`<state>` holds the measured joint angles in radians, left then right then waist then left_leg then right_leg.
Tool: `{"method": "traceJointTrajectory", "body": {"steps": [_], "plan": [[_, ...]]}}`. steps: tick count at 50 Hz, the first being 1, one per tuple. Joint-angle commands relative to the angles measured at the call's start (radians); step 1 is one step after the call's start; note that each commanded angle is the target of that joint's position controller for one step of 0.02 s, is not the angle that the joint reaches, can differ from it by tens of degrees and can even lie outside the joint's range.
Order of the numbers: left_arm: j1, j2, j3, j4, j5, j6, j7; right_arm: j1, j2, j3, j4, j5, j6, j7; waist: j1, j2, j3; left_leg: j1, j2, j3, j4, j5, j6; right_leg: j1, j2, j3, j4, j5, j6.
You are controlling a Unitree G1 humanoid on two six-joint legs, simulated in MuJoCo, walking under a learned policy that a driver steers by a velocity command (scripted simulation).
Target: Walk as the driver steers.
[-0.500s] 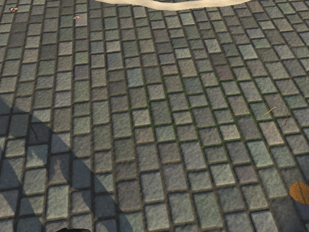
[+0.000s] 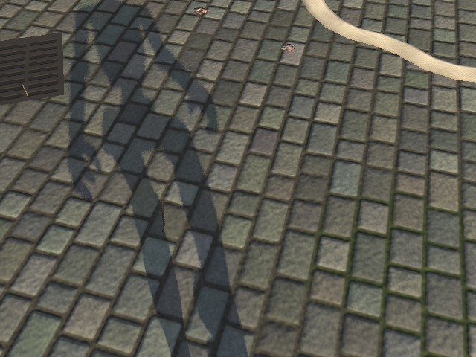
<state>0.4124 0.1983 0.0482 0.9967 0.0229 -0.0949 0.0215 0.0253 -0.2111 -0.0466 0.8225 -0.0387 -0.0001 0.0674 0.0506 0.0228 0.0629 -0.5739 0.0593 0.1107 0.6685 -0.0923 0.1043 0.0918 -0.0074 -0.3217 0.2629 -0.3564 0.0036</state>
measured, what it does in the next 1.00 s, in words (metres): walks ahead, turning left: left foot, then right foot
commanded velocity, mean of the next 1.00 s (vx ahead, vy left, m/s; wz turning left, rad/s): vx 0.50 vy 0.00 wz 0.32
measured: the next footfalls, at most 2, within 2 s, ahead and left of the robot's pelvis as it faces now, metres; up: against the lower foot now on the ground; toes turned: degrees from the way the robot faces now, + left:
left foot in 0.06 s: +0.19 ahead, +0.08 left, +0.00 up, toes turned +8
right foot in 0.64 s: +0.54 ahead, +0.00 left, +0.00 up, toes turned +15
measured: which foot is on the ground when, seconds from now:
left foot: up 0.00-0.04, down 0.06-0.66, up 0.68-1.00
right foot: down 0.00-0.08, up 0.10-0.62, down 0.64-1.00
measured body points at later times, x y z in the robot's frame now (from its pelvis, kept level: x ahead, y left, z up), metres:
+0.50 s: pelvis +0.26 +0.05 +0.01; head +0.29 +0.07 +0.46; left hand +0.39 +0.32 -0.10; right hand +0.30 -0.23 -0.12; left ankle +0.15 +0.07 -0.73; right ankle +0.46 -0.07 -0.68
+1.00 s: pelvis +0.54 +0.08 +0.01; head +0.57 +0.09 +0.46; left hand +0.44 +0.32 -0.12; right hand +0.76 -0.10 -0.11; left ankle +0.64 +0.27 -0.68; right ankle +0.50 -0.01 -0.73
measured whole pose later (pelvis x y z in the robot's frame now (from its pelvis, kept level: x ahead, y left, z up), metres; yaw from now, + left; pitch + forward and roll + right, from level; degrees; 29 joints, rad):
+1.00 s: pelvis +0.54 +0.08 +0.01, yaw +18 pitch +1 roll -2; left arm 0.42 0.21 0.04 0.95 0.01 -0.09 -0.02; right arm 0.12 -0.24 -0.02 0.82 -0.03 -0.03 0.04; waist 0.04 0.05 0.04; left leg -0.62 0.10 0.01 0.74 -0.07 0.01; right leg -0.01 0.08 -0.06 0.20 -0.20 -0.07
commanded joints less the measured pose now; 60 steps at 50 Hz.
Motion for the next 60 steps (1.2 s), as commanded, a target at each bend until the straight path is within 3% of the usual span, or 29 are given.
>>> {"method": "traceJointTrajectory", "body": {"steps": [1,2,3,4,5,6,8,11,13,17,21,26,29,31,32,33,34,35,36,38,39,41,47,52,55,57,58,59,60], "plan": [[0.017,0.19,0.04,-0.036,0.002,0.012,0.012,0.013,-0.076,-0.021,-0.056,-0.005,-0.01,-0.007,-0.058,-0.124,-0.015,0.095,-0.084,0.062,-0.038,-0.136,0.056,0.024,-0.284,0.05,0.13,1.013,-0.113],[0.014,0.205,0.045,-0.039,0.003,0.024,0.011,0.099,-0.092,-0.031,-0.034,-0.004,-0.014,-0.013,-0.092,-0.124,-0.065,0.184,-0.124,0.069,-0.063,-0.175,0.08,0.028,-0.282,0.044,0.274,1.08,-0.112],[0.002,0.213,0.046,-0.048,-0.001,0.035,0.007,0.239,-0.115,-0.047,0.009,-0.008,-0.024,-0.023,-0.154,-0.095,-0.145,0.367,-0.155,0.056,-0.143,-0.144,0.109,-0.043,-0.271,0.027,0.489,0.997,-0.093],[-0.003,0.188,0.039,-0.078,-0.001,0.036,0.003,0.384,-0.204,-0.079,0.045,-0.021,-0.031,-0.04,-0.212,0.001,-0.246,0.616,-0.015,-0.158,-0.2,-0.239,0.162,-0.259,-0.242,0.027,0.789,0.675,-0.057],[-0.009,0.096,0.026,-0.166,-0.016,0.024,-0.019,0.333,-0.314,-0.104,0.015,-0.001,-0.02,-0.047,-0.135,0.262,-0.308,0.891,0.261,-0.736,-0.324,-0.263,0.312,-0.73,-0.003,0.099,1.172,-0.173,0.015],[-0.135,0.175,0.037,-0.198,-0.006,0.01,-0.024,0.363,-0.309,-0.101,0.006,0.014,-0.005,-0.054,-0.18,0.064,-0.296,0.868,0.28,-0.792,-0.403,-0.163,0.311,-0.844,-0.013,0.311,1.212,-0.137,0.008],[-0.151,0.14,0.025,-0.195,-0.02,-0.011,-0.024,0.275,-0.208,-0.075,0.021,0.026,-0.014,-0.066,-0.098,-0.049,-0.091,0.624,0.218,-0.54,-0.409,0.068,0.242,-0.814,-0.104,0.338,1.05,0.02,-0.008],[-0.102,0.129,0.025,-0.184,0.027,0.039,-0.023,0.219,-0.155,-0.053,0.008,0.04,-0.046,-0.068,-0.022,-0.034,-0.074,0.452,0.117,-0.402,-0.428,0.281,0.203,-0.656,-0.127,0.35,0.918,0.03,0.018],[-0.131,0.119,0.023,-0.201,0.029,0.061,-0.03,0.251,-0.178,-0.057,0.017,0.042,-0.061,-0.065,-0.018,-0.027,-0.069,0.427,0.084,-0.374,-0.448,0.264,0.201,-0.669,-0.122,0.335,0.845,0.059,0.039],[-0.292,0.123,0.02,-0.26,0.022,0.072,-0.037,0.341,-0.194,-0.058,0.027,0.039,-0.064,-0.063,-0.071,0.002,-0.03,0.466,0.057,-0.381,-0.48,0.206,0.16,-0.778,-0.112,0.321,0.672,0.217,0.057],[-0.396,0.115,0.01,-0.293,0.018,0.067,-0.046,0.422,-0.174,-0.048,0.049,0.038,-0.069,-0.067,-0.118,0.029,-0.023,0.563,0.055,-0.363,-0.47,0.282,0.113,-0.803,-0.092,0.312,0.518,0.342,0.037],[-0.517,0.114,-0.003,-0.344,0.008,0.05,-0.057,0.491,-0.176,-0.037,0.077,0.022,-0.071,-0.082,-0.157,0.043,0.009,0.672,0.088,-0.364,-0.433,0.4,0.104,-0.784,-0.045,0.28,0.366,0.341,-0.01],[-0.422,0.14,0.004,-0.329,0.004,0.038,-0.051,0.443,-0.203,-0.038,0.077,0.018,-0.076,-0.09,-0.09,0.062,-0.004,0.663,0.103,-0.342,-0.358,0.619,0.067,-0.595,0.003,0.271,0.278,0.251,-0.064],[-0.18,0.178,0.025,-0.254,0.001,0.026,-0.028,0.412,-0.22,-0.039,0.081,0.016,-0.079,-0.084,0.022,0.038,-0.127,0.627,0.056,-0.292,-0.091,0.791,0.038,-0.295,0.052,0.252,0.205,0.236,-0.108],[-0.02,0.225,0.04,-0.223,0.02,0.017,-0.013,0.408,-0.192,-0.03,0.063,0.023,-0.085,-0.08,0.087,-0.013,-0.235,0.465,0.015,-0.27,0.151,0.554,0.025,-0.044,-0.091,0.399,0.196,0.177,-0.151],[0.066,0.339,0.068,-0.215,0.043,0.019,-0.011,0.523,-0.1,-0.014,0.046,0.063,-0.085,-0.073,0.051,-0.239,-0.37,0.149,-0.165,-0.181,0.542,-0.06,-0.027,0.219,-0.375,0.872,0.142,0.097,-0.287],[0.01,0.284,0.059,-0.202,0.009,0.033,-0.026,0.519,-0.163,-0.025,0.059,0.032,-0.084,-0.076,0.019,-0.196,-0.334,0.027,-0.181,-0.238,0.646,-0.395,-0.014,0.151,-0.406,1.072,0.021,0.084,-0.31],[-0.098,0.214,0.043,-0.218,-0.008,0.037,-0.031,0.443,-0.168,-0.028,0.05,0.019,-0.078,-0.075,-0.022,-0.103,-0.159,-0.014,-0.114,-0.243,0.657,-0.317,-0.012,-0.009,-0.373,0.914,0.009,0.013,-0.293],[-0.155,0.154,0.028,-0.222,-0.006,0.032,-0.036,0.377,-0.154,-0.02,0.037,0.014,-0.079,-0.067,-0.029,-0.034,-0.078,-0.008,-0.075,-0.231,0.599,-0.257,-0.014,-0.129,-0.32,0.783,-0.023,0.063,-0.267],[-0.169,0.114,0.011,-0.195,-0.004,0.021,-0.032,0.349,-0.129,-0.015,0.028,0.001,-0.062,-0.052,-0.068,-0.066,-0.023,0.05,-0.023,-0.204,0.503,-0.214,-0.022,-0.253,-0.216,0.606,-0.077,0.185,-0.2],[-0.153,0.129,0.013,-0.182,-0.006,0.012,-0.031,0.38,-0.115,-0.012,0.035,-0.002,-0.052,-0.045,-0.081,-0.113,-0.043,0.079,-0.023,-0.189,0.486,-0.207,-0.033,-0.266,-0.219,0.576,-0.085,0.258,-0.211],[-0.107,0.14,0.017,-0.153,-0.015,-0.004,-0.036,0.354,-0.106,-0.007,0.03,-0.005,-0.044,-0.039,-0.083,-0.1,-0.036,0.048,-0.005,-0.164,0.449,-0.183,-0.051,-0.266,-0.208,0.525,-0.107,0.352,-0.227],[-0.02,0.151,0.017,-0.102,-0.02,-0.005,-0.038,0.089,-0.073,0.017,-0.054,0.003,-0.045,-0.027,-0.033,-0.087,0.007,-0.038,0.034,-0.081,0.126,0.027,-0.097,-0.218,-0.146,0.393,-0.152,0.446,-0.202],[0.05,0.171,0.019,-0.066,-0.013,0.0,-0.031,-0.038,-0.08,0.024,-0.091,0.011,-0.05,-0.031,0.004,-0.094,0.009,0.018,0.0,-0.052,-0.06,0.066,-0.078,-0.118,-0.184,0.382,-0.106,0.548,-0.186],[0.041,0.187,0.023,-0.054,-0.005,0.008,-0.021,-0.023,-0.102,0.015,-0.093,0.008,-0.058,-0.038,-0.022,-0.101,0.002,0.081,-0.028,-0.051,-0.122,-0.036,-0.039,-0.044,-0.22,0.388,-0.023,0.687,-0.171],[0.021,0.191,0.022,-0.049,-0.007,0.016,-0.018,0.168,-0.127,-0.003,-0.028,-0.002,-0.072,-0.051,-0.111,-0.075,-0.095,0.33,-0.082,-0.028,-0.225,-0.051,0.004,-0.056,-0.181,0.342,0.215,0.869,-0.141],[0.017,0.169,0.013,-0.063,-0.011,0.016,-0.018,0.341,-0.177,-0.021,0.022,-0.02,-0.083,-0.062,-0.173,-0.031,-0.204,0.579,0.002,-0.119,-0.228,-0.064,0.046,-0.194,-0.138,0.308,0.433,0.725,-0.12],[0.092,0.066,-0.014,-0.109,-0.045,0.013,-0.028,0.462,-0.292,-0.052,0.032,-0.04,-0.083,-0.074,-0.17,0.178,-0.357,0.904,0.308,-0.548,-0.266,-0.162,0.164,-0.54,-0.004,0.231,0.81,0.25,-0.068],[0.083,0.141,0.008,-0.094,-0.024,0.018,-0.022,0.447,-0.278,-0.055,0.042,0.003,-0.067,-0.067,-0.166,0.175,-0.371,0.883,0.371,-0.782,-0.386,-0.173,0.21,-0.69,0.068,0.321,0.964,-0.178,-0.075]]}}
